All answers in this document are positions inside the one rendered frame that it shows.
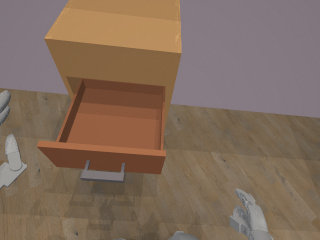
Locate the robot right forearm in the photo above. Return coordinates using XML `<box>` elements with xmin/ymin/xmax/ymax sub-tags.
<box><xmin>248</xmin><ymin>229</ymin><xmax>274</xmax><ymax>240</ymax></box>

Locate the robot right shin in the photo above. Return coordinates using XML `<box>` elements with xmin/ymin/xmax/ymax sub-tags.
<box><xmin>172</xmin><ymin>231</ymin><xmax>184</xmax><ymax>237</ymax></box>

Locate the drawer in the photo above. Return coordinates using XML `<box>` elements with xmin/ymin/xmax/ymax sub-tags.
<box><xmin>37</xmin><ymin>78</ymin><xmax>166</xmax><ymax>175</ymax></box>

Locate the handle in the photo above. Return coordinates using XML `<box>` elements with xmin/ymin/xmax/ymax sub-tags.
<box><xmin>80</xmin><ymin>160</ymin><xmax>125</xmax><ymax>183</ymax></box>

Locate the left robot hand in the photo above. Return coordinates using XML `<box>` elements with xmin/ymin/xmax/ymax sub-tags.
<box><xmin>0</xmin><ymin>90</ymin><xmax>27</xmax><ymax>189</ymax></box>

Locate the right robot hand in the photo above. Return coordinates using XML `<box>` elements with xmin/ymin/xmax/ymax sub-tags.
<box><xmin>229</xmin><ymin>188</ymin><xmax>268</xmax><ymax>237</ymax></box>

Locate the cabinet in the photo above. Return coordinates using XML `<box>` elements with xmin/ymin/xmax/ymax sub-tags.
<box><xmin>44</xmin><ymin>0</ymin><xmax>182</xmax><ymax>132</ymax></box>

